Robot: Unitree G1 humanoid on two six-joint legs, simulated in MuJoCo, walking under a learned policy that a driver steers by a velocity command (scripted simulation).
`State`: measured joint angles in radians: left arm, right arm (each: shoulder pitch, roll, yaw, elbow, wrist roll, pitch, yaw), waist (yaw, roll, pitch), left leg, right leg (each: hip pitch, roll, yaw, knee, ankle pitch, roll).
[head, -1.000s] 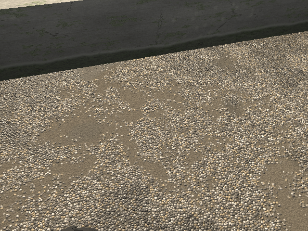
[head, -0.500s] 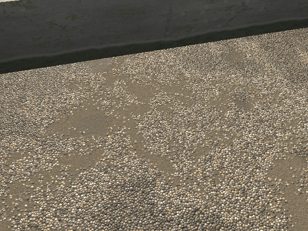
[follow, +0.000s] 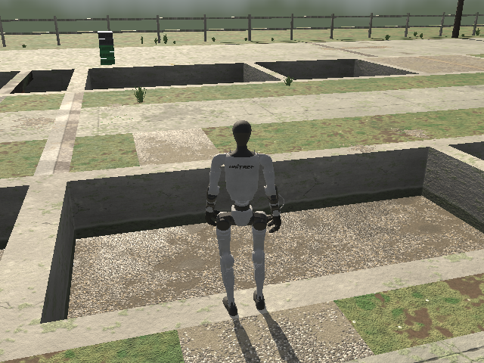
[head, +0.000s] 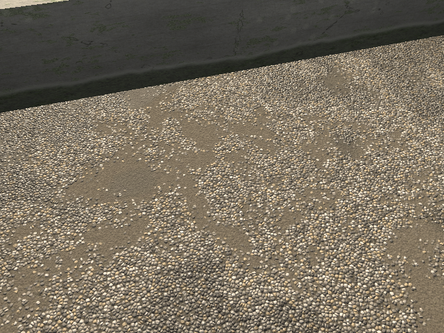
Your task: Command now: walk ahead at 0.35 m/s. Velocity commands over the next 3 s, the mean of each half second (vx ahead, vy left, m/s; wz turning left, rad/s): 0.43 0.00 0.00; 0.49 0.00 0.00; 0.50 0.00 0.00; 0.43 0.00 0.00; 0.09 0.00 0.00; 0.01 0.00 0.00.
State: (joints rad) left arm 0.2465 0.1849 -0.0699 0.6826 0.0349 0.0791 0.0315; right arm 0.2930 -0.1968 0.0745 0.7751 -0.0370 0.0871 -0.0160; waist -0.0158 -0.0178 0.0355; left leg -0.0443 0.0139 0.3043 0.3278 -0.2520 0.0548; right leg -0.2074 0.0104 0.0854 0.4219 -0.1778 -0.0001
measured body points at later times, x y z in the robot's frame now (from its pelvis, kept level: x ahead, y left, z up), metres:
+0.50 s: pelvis +0.00 -0.02 -0.01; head +0.00 -0.02 +0.44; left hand +0.26 +0.16 -0.04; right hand +0.19 -0.24 -0.08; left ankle -0.03 +0.07 -0.74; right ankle +0.03 -0.12 -0.74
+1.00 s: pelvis +0.01 -0.02 -0.01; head +0.00 -0.02 +0.44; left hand +0.26 +0.17 -0.04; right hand +0.19 -0.24 -0.07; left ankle -0.03 +0.07 -0.74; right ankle +0.03 -0.12 -0.74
